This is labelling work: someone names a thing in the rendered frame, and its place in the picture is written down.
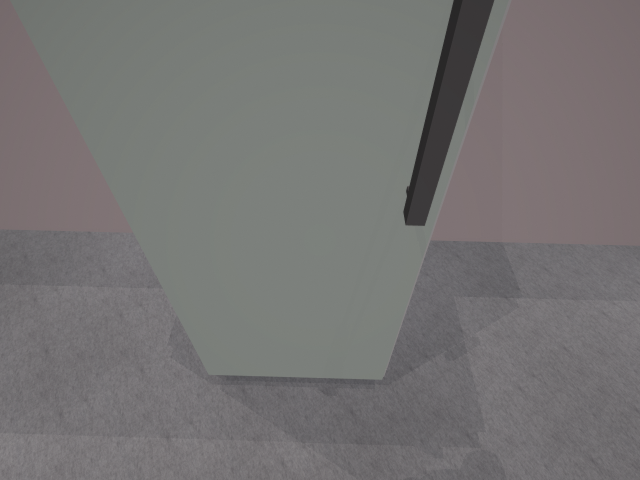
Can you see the handle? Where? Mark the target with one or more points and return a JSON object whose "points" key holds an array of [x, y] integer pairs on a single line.
{"points": [[465, 30]]}

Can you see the fridge door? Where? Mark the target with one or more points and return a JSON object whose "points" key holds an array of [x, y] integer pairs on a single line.
{"points": [[260, 151]]}

